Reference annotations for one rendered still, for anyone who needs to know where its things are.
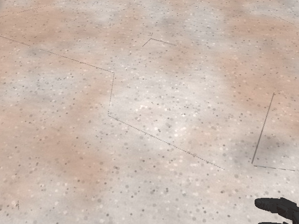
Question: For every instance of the right robot hand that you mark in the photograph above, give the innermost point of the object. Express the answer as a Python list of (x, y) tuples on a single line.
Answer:
[(282, 206)]

